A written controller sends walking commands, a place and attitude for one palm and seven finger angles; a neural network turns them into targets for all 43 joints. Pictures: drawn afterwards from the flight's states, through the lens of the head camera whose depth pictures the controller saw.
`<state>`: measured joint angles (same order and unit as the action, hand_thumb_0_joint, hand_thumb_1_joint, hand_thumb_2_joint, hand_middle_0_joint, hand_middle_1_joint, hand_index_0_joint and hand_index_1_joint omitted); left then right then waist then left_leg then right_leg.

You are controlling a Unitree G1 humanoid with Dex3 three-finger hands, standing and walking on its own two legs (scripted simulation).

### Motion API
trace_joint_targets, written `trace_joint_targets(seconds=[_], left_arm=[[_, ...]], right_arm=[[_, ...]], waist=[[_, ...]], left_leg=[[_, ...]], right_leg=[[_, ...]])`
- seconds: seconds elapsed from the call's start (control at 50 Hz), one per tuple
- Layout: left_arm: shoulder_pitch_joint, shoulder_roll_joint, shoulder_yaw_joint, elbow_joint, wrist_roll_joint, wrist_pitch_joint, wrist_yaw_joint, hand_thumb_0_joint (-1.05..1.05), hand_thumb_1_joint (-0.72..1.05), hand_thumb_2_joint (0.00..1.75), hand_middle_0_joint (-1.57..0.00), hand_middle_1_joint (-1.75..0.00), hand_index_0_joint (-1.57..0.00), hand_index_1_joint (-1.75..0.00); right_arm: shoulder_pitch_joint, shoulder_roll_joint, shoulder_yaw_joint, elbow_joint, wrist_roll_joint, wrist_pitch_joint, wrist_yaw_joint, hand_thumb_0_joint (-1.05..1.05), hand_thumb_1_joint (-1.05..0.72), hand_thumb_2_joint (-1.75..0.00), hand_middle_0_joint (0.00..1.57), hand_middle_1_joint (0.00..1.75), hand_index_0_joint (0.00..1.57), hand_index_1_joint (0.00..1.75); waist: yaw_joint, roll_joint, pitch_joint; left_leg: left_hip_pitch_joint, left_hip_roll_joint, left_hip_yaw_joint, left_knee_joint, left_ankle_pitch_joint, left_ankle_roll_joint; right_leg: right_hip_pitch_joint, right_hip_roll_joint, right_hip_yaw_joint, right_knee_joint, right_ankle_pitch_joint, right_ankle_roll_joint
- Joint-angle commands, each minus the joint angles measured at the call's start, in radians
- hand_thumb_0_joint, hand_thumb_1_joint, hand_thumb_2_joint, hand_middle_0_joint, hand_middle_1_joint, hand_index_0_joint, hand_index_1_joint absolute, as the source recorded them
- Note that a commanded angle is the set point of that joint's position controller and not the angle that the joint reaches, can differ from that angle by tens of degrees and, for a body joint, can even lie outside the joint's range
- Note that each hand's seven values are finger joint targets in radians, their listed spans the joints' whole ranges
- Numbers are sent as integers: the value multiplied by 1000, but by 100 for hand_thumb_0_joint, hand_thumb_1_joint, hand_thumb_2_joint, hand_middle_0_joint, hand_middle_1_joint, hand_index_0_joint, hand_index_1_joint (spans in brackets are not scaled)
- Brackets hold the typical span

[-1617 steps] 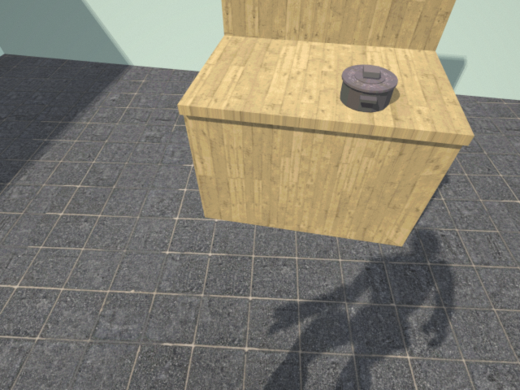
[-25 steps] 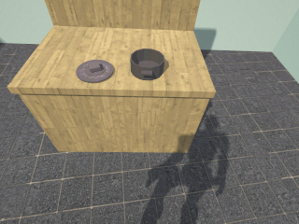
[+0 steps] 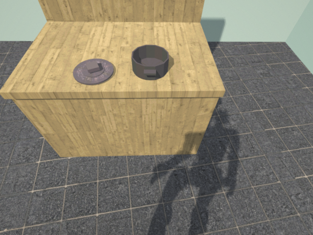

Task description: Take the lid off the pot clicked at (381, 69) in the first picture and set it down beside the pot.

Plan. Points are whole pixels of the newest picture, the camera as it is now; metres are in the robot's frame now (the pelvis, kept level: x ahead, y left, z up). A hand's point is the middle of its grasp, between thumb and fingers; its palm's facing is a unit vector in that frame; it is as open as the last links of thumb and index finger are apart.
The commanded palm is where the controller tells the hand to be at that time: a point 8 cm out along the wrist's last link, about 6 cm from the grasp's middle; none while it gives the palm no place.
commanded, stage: let the arm hang, fingers relaxed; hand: left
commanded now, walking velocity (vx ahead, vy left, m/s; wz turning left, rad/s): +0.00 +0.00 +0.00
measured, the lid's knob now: (92, 66) +0.78 +0.32 -0.07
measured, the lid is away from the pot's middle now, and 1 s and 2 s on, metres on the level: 0.27 0.27 0.27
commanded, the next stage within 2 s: look to check the result in 1.04 s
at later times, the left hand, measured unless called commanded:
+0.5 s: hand out of the picture -0.02 +0.17 -0.17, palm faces +0.00 -0.98 -0.19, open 7.3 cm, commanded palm none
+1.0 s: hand out of the picture -0.03 +0.17 -0.18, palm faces +0.01 -0.99 -0.17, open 7.3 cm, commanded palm none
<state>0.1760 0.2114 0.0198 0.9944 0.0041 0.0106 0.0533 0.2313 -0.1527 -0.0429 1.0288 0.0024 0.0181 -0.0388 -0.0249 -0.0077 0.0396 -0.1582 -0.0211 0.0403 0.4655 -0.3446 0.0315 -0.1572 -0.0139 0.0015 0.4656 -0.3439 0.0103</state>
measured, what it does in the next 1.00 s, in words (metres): stands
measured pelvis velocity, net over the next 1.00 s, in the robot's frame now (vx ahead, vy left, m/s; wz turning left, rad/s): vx -0.03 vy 0.01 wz -0.01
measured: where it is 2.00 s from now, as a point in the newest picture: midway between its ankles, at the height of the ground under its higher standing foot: outside the picture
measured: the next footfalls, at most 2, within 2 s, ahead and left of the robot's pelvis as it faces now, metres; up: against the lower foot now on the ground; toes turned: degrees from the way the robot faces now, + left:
none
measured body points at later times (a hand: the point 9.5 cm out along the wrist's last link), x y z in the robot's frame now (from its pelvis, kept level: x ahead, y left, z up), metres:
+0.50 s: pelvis -0.03 -0.01 +0.01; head -0.02 +0.00 +0.46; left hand -0.02 +0.22 -0.16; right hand -0.05 -0.23 -0.15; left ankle -0.06 +0.10 -0.74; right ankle -0.06 -0.13 -0.74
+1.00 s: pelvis -0.03 +0.01 +0.00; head -0.02 +0.02 +0.45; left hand -0.03 +0.22 -0.16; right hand -0.06 -0.20 -0.15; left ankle -0.06 +0.10 -0.74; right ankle -0.06 -0.13 -0.74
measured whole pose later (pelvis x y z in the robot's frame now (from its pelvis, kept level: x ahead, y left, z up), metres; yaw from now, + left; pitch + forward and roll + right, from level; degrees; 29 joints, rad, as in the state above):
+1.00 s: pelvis -0.03 +0.01 +0.00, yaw -1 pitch -1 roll +0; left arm 0.30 0.14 0.00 1.12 0.01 -0.02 0.05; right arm 0.33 -0.10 -0.02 1.13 0.00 -0.02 -0.03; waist -0.02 -0.02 0.02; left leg -0.14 -0.02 0.05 0.45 -0.30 0.04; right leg -0.13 -0.01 0.01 0.43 -0.28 0.02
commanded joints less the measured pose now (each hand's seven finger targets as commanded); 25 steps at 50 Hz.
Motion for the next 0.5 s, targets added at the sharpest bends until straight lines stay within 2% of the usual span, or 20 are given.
trace_joint_targets(seconds=[0.0, 0.02, 0.04, 0.06, 0.14, 0.22, 0.26, 0.34, 0.38, 0.44, 0.48], left_arm=[[58, 85, 13, -25, 3, -19, 1, 0, 90, 90, -20, -30, -20, -30], [73, 91, 16, -22, 3, -21, 3, 0, 90, 90, -20, -30, -20, -30], [79, 90, 17, -21, 2, -23, 5, 0, 90, 90, -20, -30, -20, -30], [74, 90, 14, -19, -2, -23, 4, 0, 90, 90, -20, -30, -20, -30], [81, 82, 11, -2, 0, -30, 3, 0, 90, 90, -20, -30, -20, -30], [94, 69, 7, 16, -1, -32, -1, 0, 90, 90, -20, -30, -20, -30], [95, 65, 6, 24, 0, -31, -3, 0, 90, 90, -20, -30, -20, -30], [105, 63, 1, 39, 3, -30, -8, 0, 90, 90, -20, -30, -20, -30], [116, 56, -1, 48, 2, -32, -10, 0, 90, 90, -20, -30, -20, -30], [132, 52, -3, 57, 3, -35, -9, 0, 90, 90, -20, -30, -20, -30], [139, 47, -5, 64, 1, -37, -10, 0, 90, 90, -20, -30, -20, -30]], right_arm=[[68, -102, -12, -14, -13, -24, 1, 0, -90, -90, 20, 30, 20, 30], [79, -103, -14, -7, -11, -28, 0, 0, -90, -90, 20, 30, 20, 30], [84, -105, -16, -6, -8, -25, -3, 0, -90, -90, 20, 30, 20, 30], [79, -112, -15, -2, -6, -24, -3, 0, -90, -90, 20, 30, 20, 30], [79, -107, -11, 12, -7, -27, 0, 0, -90, -90, 20, 30, 20, 30], [83, -105, -7, 30, -9, -28, 2, 0, -90, -90, 20, 30, 20, 30], [91, -96, -5, 39, -10, -27, 4, 0, -90, -90, 20, 30, 20, 30], [98, -97, -3, 45, -11, -24, 8, 0, -90, -90, 20, 30, 20, 30], [106, -95, -2, 51, -13, -25, 9, 0, -90, -90, 20, 30, 20, 30], [119, -92, -2, 55, -10, -27, 9, 0, -90, -90, 20, 30, 20, 30], [131, -90, 1, 61, -11, -30, 8, 0, -90, -90, 20, 30, 20, 30]], waist=[[5, -3, -24], [4, 21, -79], [3, 1, -116], [4, -12, -111], [4, -16, -64], [5, 0, -23], [3, 18, 15], [3, 13, 73], [2, 8, 67], [2, -12, 51], [1, -5, 39]], left_leg=[[22, 116, -78, -51, 487, 15], [59, 115, -68, -26, 602, 16], [84, 122, -66, -11, 607, 12], [80, 127, -67, -28, 542, 10], [68, 118, -64, -39, 492, 11], [54, 117, -64, -61, 396, 12], [29, 116, -65, -78, 316, 13], [-14, 111, -78, -106, 179, 15], [-12, 112, -81, -113, 152, 16], [-7, 110, -80, -105, 153, 17], [-1, 112, -84, -105, 169, 19]], right_leg=[[22, -92, 70, -42, 513, -45], [54, -91, 60, -18, 588, -45], [68, -83, 57, -17, 588, -44], [67, -86, 57, -37, 535, -43], [51, -84, 60, -62, 512, -41], [25, -80, 70, -95, 412, -42], [6, -76, 70, -112, 332, -44], [-36, -65, 76, -143, 172, -47], [-45, -65, 81, -149, 140, -50], [-45, -66, 86, -149, 132, -51], [-44, -64, 87, -140, 150, -53]])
